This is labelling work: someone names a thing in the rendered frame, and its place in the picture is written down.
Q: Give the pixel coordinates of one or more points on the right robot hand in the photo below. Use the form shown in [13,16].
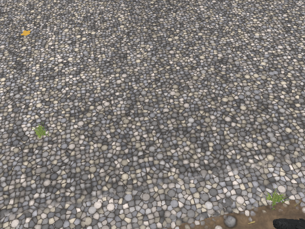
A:
[289,223]

